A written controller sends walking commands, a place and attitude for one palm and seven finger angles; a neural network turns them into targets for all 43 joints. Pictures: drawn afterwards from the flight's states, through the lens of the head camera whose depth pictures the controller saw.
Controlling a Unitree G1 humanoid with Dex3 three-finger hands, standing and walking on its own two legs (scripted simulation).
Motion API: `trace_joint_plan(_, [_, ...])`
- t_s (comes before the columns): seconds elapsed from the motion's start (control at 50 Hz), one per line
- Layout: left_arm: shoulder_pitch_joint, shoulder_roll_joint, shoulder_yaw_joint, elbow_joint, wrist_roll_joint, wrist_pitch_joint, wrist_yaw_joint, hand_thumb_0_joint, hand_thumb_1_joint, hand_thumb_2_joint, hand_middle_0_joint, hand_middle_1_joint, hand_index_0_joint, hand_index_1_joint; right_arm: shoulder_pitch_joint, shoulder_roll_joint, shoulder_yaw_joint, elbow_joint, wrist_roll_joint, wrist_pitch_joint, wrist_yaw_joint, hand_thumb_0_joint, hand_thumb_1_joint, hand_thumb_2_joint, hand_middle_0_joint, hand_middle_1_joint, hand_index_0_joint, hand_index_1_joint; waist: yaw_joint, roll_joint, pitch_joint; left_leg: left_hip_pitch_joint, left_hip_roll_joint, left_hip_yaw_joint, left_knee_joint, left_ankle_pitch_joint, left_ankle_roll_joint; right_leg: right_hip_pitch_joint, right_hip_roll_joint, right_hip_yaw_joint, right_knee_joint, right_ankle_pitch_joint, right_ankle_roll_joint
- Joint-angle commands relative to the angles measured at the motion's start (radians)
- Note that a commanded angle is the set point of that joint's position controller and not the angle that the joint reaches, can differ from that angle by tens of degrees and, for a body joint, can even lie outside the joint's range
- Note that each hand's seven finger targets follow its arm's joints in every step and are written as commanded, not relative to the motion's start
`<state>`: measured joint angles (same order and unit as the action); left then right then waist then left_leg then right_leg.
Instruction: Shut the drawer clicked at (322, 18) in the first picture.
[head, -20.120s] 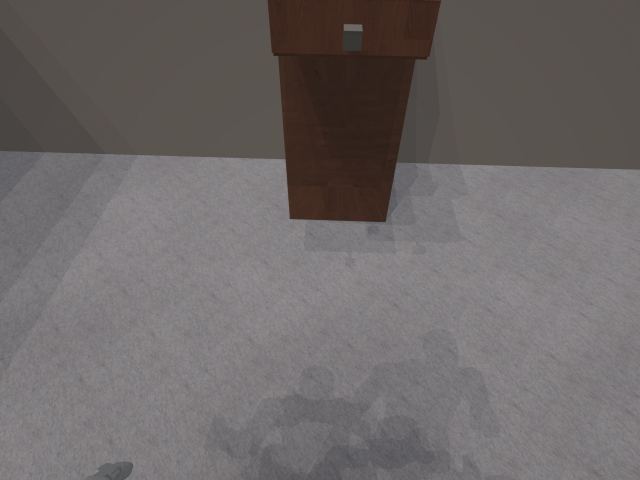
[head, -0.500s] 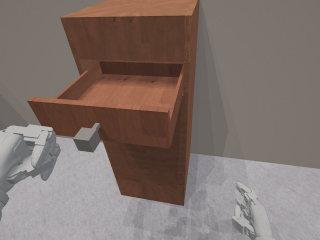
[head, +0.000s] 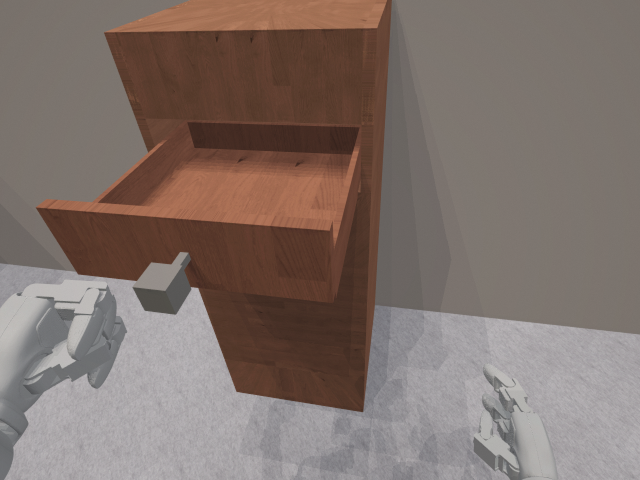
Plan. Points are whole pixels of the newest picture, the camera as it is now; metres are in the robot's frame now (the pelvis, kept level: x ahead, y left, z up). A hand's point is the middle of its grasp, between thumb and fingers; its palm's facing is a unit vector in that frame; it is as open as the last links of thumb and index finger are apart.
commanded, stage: bring the fist close to the handle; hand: left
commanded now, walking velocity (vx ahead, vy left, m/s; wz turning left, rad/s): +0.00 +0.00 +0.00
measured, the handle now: (171, 276) +0.30 +0.23 +0.15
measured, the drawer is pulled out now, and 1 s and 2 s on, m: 0.28 0.28 0.22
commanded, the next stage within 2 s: push the drawer shut in 1.22 s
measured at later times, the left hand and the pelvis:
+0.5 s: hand (152, 343) +0.19 +0.19 +0.17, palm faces +0.02 -0.99 -0.14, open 3.3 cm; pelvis +0.01 +0.00 +0.00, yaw +1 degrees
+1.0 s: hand (171, 340) +0.21 +0.20 +0.14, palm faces +0.02 -0.99 -0.12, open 3.0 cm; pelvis +0.01 -0.01 +0.00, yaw +1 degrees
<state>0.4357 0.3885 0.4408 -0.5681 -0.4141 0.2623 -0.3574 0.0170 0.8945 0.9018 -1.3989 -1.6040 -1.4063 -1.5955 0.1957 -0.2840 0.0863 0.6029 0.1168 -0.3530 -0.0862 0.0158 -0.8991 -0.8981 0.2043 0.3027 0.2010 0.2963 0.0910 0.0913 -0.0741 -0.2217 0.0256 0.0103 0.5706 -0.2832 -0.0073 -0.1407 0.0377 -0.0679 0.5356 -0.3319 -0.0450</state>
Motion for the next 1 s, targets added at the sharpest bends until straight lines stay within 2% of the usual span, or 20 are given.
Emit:
trace_joint_plan(0.0, [-0.187, 0.215, 0.124, -0.234, -0.04, -0.075, 0.016, 0.0, 0.9, 0.9, -1.4, -1.6, -1.4, -1.6, -0.185, -0.087, -0.038, -0.188, -0.001, -0.079, -0.013, 0.0, -0.9, -0.9, 0.2, 0.3, 0.2, 0.3, -0.009, -0.013, -0.056, 0.134, -0.011, -0.049, -0.063, 0.144, 0.037, -0.13, -0.037, 0.056, -0.113, 0.204, 0.059])
trace_joint_plan(0.02, [-0.198, 0.206, 0.113, -0.239, -0.044, -0.08, 0.015, 0.0, 0.9, 0.9, -1.4, -1.6, -1.4, -1.6, -0.181, -0.086, -0.035, -0.185, -0.003, -0.083, -0.011, 0.0, -0.9, -0.9, 0.2, 0.3, 0.2, 0.3, -0.012, -0.022, -0.064, 0.138, -0.012, -0.052, -0.069, 0.154, 0.038, -0.123, -0.033, 0.036, -0.102, 0.218, 0.056])
trace_joint_plan(0.06, [-0.161, 0.189, 0.098, -0.249, -0.026, -0.088, 0.028, 0.0, 0.9, 0.9, -1.4, -1.6, -1.4, -1.6, -0.186, -0.082, -0.035, -0.181, -0.008, -0.089, -0.005, 0.0, -0.9, -0.9, 0.2, 0.3, 0.2, 0.3, -0.005, 0.016, -0.044, 0.126, -0.011, -0.049, -0.066, 0.167, 0.034, -0.128, -0.03, 0.029, -0.095, 0.234, 0.048])
trace_joint_plan(0.1, [-0.148, 0.136, 0.045, -0.218, -0.015, -0.081, 0.032, 0.0, 0.9, 0.9, -1.4, -1.6, -1.4, -1.6, -0.166, -0.075, -0.037, -0.177, -0.008, -0.079, 0.002, 0.0, -0.9, -0.9, 0.2, 0.3, 0.2, 0.3, -0.017, 0.017, -0.026, 0.123, -0.013, -0.046, -0.073, 0.178, 0.033, -0.14, -0.027, 0.011, -0.087, 0.25, 0.044])
trace_joint_plan(0.16, [-0.106, 0.106, 0.025, -0.135, -0.01, -0.056, 0.036, 0.0, 0.9, 0.9, -1.4, -1.6, -1.4, -1.6, -0.172, -0.079, -0.044, -0.167, -0.008, -0.061, 0.008, 0.0, -0.9, -0.9, 0.2, 0.3, 0.2, 0.3, -0.019, -0.062, 0.012, 0.092, -0.007, -0.048, -0.072, 0.168, 0.034, -0.147, -0.021, 0.01, -0.098, 0.244, 0.049])
trace_joint_plan(0.22, [-0.133, 0.083, -0.023, -0.157, 0.004, -0.04, 0.036, 0.0, 0.9, 0.9, -1.4, -1.6, -1.4, -1.6, -0.169, -0.076, -0.047, -0.186, -0.008, -0.044, 0.011, 0.0, -0.9, -0.9, 0.2, 0.3, 0.2, 0.3, -0.027, -0.067, -0.008, 0.093, -0.013, -0.047, -0.078, 0.165, 0.037, -0.151, -0.022, 0.0, -0.086, 0.237, 0.051])
trace_joint_plan(0.34, [-0.138, 0.09, -0.038, -0.233, 0.046, -0.111, 0.084, 0.0, 0.9, 0.9, -1.4, -1.6, -1.4, -1.6, -0.151, -0.069, -0.055, -0.194, -0.028, -0.031, 0.016, 0.0, -0.9, -0.9, 0.2, 0.3, 0.2, 0.3, -0.033, -0.046, -0.066, 0.099, -0.017, -0.039, -0.064, 0.18, 0.041, -0.139, -0.027, -0.01, -0.069, 0.23, 0.048])
trace_joint_plan(0.4, [-0.115, 0.079, -0.037, -0.211, 0.055, -0.153, 0.113, 0.0, 0.9, 0.9, -1.4, -1.6, -1.4, -1.6, -0.134, -0.064, -0.06, -0.183, -0.034, -0.027, 0.017, 0.0, -0.9, -0.9, 0.2, 0.3, 0.2, 0.3, -0.036, -0.021, -0.062, 0.089, -0.016, -0.036, -0.057, 0.172, 0.038, -0.141, -0.031, -0.011, -0.07, 0.221, 0.044])
trace_joint_plan(0.46, [-0.128, 0.066, -0.05, -0.115, 0.058, -0.168, 0.121, 0.0, 0.9, 0.9, -1.4, -1.6, -1.4, -1.6, -0.131, -0.071, -0.065, -0.162, -0.035, -0.015, 0.011, 0.0, -0.9, -0.9, 0.2, 0.3, 0.2, 0.3, -0.047, -0.06, -0.008, 0.058, -0.011, -0.037, -0.057, 0.128, 0.037, -0.161, -0.029, -0.001, -0.091, 0.173, 0.047])
trace_joint_plan(0.48, [-0.148, 0.042, -0.081, -0.099, 0.058, -0.17, 0.116, 0.0, 0.9, 0.9, -1.4, -1.6, -1.4, -1.6, -0.126, -0.072, -0.064, -0.161, -0.036, -0.01, 0.009, 0.0, -0.9, -0.9, 0.2, 0.3, 0.2, 0.3, -0.056, -0.053, -0.002, 0.056, -0.014, -0.038, -0.063, 0.118, 0.038, -0.168, -0.032, 0.001, -0.093, 0.162, 0.048])
trace_joint_plan(0.5, [-0.144, 0.067, -0.058, -0.069, 0.057, -0.169, 0.114, 0.0, 0.9, 0.9, -1.4, -1.6, -1.4, -1.6, -0.125, -0.074, -0.069, -0.163, -0.035, -0.008, 0.004, 0.0, -0.9, -0.9, 0.2, 0.3, 0.2, 0.3, -0.052, -0.074, -0.003, 0.052, -0.014, -0.038, -0.058, 0.118, 0.039, -0.164, -0.035, 0.008, -0.094, 0.164, 0.05])
trace_joint_plan(0.56, [-0.153, 0.064, -0.076, -0.034, 0.059, -0.171, 0.097, 0.0, 0.9, 0.9, -1.4, -1.6, -1.4, -1.6, -0.133, -0.079, -0.071, -0.162, -0.035, -0.001, -0.001, 0.0, -0.9, -0.9, 0.2, 0.3, 0.2, 0.3, -0.055, -0.071, -0.002, 0.044, -0.016, -0.033, -0.048, 0.117, 0.042, -0.161, -0.039, 0.025, -0.104, 0.165, 0.054])
trace_joint_plan(0.62, [-0.194, 0.058, -0.1, -0.059, 0.061, -0.204, 0.085, 0.0, 0.9, 0.9, -1.4, -1.6, -1.4, -1.6, -0.125, -0.078, -0.072, -0.169, -0.039, -0.006, -0.002, 0.0, -0.9, -0.9, 0.2, 0.3, 0.2, 0.3, -0.063, -0.072, -0.039, 0.058, -0.02, -0.031, -0.042, 0.131, 0.045, -0.155, -0.045, 0.023, -0.092, 0.184, 0.058])
trace_joint_plan(0.68, [-0.193, 0.076, -0.074, -0.041, 0.061, -0.251, 0.093, 0.0, 0.9, 0.9, -1.4, -1.6, -1.4, -1.6, -0.114, -0.079, -0.077, -0.154, -0.048, -0.016, -0.001, 0.0, -0.9, -0.9, 0.2, 0.3, 0.2, 0.3, -0.061, -0.064, -0.06, 0.057, -0.021, -0.031, -0.032, 0.149, 0.046, -0.146, -0.048, 0.033, -0.088, 0.206, 0.057])
trace_joint_plan(0.72, [-0.183, 0.09, -0.047, 0.014, 0.061, -0.273, 0.098, 0.0, 0.9, 0.9, -1.4, -1.6, -1.4, -1.6, -0.104, -0.076, -0.078, -0.147, -0.048, -0.013, -0.002, 0.0, -0.9, -0.9, 0.2, 0.3, 0.2, 0.3, -0.058, -0.084, -0.053, 0.045, -0.02, -0.027, -0.03, 0.15, 0.042, -0.147, -0.048, 0.034, -0.085, 0.211, 0.059])
trace_joint_plan(0.78, [-0.175, 0.057, -0.069, 0.066, 0.065, -0.298, 0.105, 0.0, 0.9, 0.9, -1.4, -1.6, -1.4, -1.6, -0.097, -0.075, -0.083, -0.138, -0.052, -0.009, 0.004, 0.0, -0.9, -0.9, 0.2, 0.3, 0.2, 0.3, -0.061, -0.084, -0.033, 0.029, -0.021, -0.024, -0.029, 0.149, 0.04, -0.156, -0.05, 0.035, -0.081, 0.219, 0.06])
trace_joint_plan(0.8, [-0.163, 0.076, -0.048, 0.098, 0.063, -0.298, 0.103, 0.0, 0.9, 0.9, -1.4, -1.6, -1.4, -1.6, -0.095, -0.078, -0.085, -0.137, -0.05, -0.006, 0.004, 0.0, -0.9, -0.9, 0.2, 0.3, 0.2, 0.3, -0.059, -0.092, -0.037, 0.02, -0.021, -0.023, -0.026, 0.152, 0.039, -0.149, -0.053, 0.042, -0.08, 0.234, 0.063])
trace_joint_plan(0.84, [-0.166, 0.073, -0.055, 0.063, 0.058, -0.307, 0.092, 0.0, 0.9, 0.9, -1.4, -1.6, -1.4, -1.6, -0.102, -0.075, -0.085, -0.148, -0.046, -0.005, 0.005, 0.0, -0.9, -0.9, 0.2, 0.3, 0.2, 0.3, -0.058, -0.05, -0.054, 0.031, -0.022, -0.017, -0.024, 0.158, 0.039, -0.144, -0.056, 0.044, -0.078, 0.248, 0.064])
trace_joint_plan(0.9, [-0.171, 0.085, -0.05, 0.07, 0.058, -0.312, 0.086, 0.0, 0.9, 0.9, -1.4, -1.6, -1.4, -1.6, -0.101, -0.076, -0.085, -0.146, -0.045, -0.002, 0.004, 0.0, -0.9, -0.9, 0.2, 0.3, 0.2, 0.3, -0.06, -0.051, -0.046, 0.025, -0.021, -0.018, -0.025, 0.152, 0.039, -0.145, -0.056, 0.048, -0.084, 0.235, 0.063])
trace_joint_plan(0.98, [-0.171, 0.075, -0.053, 0.093, 0.049, -0.319, 0.074, 0.0, 0.9, 0.9, -1.4, -1.6, -1.4, -1.6, -0.094, -0.081, -0.089, -0.14, -0.045, -0.001, 0.001, 0.0, -0.9, -0.9, 0.2, 0.3, 0.2, 0.3, -0.069, -0.117, -0.051, 0.021, -0.021, -0.019, -0.017, 0.161, 0.043, -0.148, -0.054, 0.053, -0.085, 0.273, 0.074])
